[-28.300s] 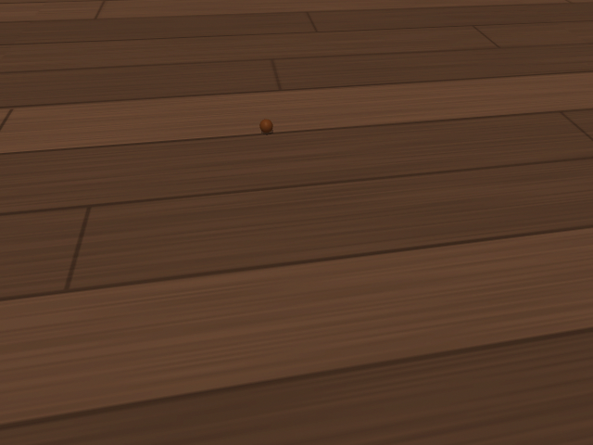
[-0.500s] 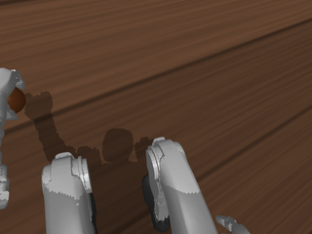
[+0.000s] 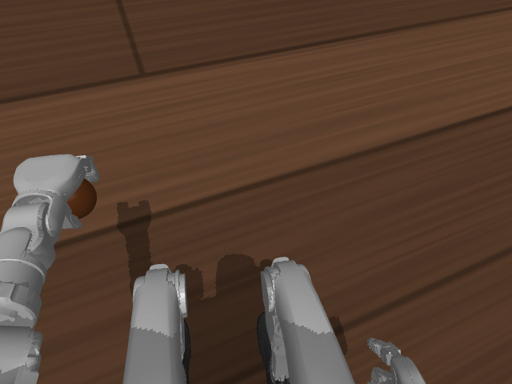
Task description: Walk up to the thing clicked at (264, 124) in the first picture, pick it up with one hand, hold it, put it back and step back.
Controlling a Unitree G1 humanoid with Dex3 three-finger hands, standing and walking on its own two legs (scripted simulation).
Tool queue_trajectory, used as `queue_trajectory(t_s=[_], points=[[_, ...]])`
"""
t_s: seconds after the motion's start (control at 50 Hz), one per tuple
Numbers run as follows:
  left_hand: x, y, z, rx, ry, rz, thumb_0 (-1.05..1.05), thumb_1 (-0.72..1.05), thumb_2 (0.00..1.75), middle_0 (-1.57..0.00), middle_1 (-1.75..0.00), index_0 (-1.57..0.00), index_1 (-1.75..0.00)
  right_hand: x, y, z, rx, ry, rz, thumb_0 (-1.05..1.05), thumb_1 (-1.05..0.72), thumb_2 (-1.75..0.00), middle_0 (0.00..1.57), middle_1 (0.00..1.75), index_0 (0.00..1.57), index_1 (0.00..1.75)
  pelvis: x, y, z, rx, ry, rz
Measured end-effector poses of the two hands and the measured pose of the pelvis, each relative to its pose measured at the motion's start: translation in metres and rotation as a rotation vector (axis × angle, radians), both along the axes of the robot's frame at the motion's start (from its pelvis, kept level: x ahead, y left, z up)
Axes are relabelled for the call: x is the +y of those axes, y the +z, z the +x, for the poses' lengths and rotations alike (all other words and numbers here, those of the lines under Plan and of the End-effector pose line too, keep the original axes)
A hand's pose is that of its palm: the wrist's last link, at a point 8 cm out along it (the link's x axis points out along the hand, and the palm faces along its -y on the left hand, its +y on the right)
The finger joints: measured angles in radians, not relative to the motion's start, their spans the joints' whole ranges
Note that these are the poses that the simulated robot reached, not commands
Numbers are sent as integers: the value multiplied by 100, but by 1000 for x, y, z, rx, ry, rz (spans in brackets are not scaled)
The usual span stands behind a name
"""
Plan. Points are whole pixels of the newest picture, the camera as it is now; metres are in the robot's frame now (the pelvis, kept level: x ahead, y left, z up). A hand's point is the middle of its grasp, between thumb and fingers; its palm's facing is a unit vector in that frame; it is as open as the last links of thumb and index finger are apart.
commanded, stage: lift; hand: left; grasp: from above
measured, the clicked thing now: (71, 197) +0.44 +0.28 -0.13
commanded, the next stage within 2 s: hold in 1.00 s
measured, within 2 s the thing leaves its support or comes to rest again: neither
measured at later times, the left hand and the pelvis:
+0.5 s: hand out of the picture +0.37 +0.26 +0.10, palm faces -0.43 -0.11 -0.89, open 9.6 cm; pelvis +0.03 +0.00 +0.18, yaw +3 degrees
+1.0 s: hand out of the picture +0.38 +0.25 +0.19, palm faces -0.43 -0.11 -0.90, open 9.6 cm; pelvis +0.07 +0.00 +0.27, yaw +3 degrees
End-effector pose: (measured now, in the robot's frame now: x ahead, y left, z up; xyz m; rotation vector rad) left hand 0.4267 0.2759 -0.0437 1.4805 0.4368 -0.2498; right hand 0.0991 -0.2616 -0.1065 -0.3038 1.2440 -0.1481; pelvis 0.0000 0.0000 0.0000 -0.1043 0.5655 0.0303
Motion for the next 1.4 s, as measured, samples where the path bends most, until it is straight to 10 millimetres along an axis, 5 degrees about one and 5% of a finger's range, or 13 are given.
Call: queue_trajectory(t_s=[0.38,0.54,0.94,1.4], points=[[-10,163,-49,1,31,-15,-1,2,52,-63,-66,-70,-65,9,144,31,-134,-55,2,1,-91,-90,21,30,20,30,2,145,20,-172,27,41],[-13,212,-54,21,36,-5,-1,2,52,-64,-66,-70,-65,9,194,33,-170,-76,-1,1,-91,-90,21,30,20,30,4,193,33,-245,29,55],[-26,284,-45,11,47,-6,-1,3,49,-65,-64,-72,-62,10,255,47,-171,-82,30,1,-91,-90,21,30,20,30,4,261,61,-363,22,87],[-27,331,-33,11,18,2,-1,4,47,-65,-64,-72,-62,9,289,94,-247,-74,48,1,-90,-90,20,30,20,30,6,290,86,-440,17,101]])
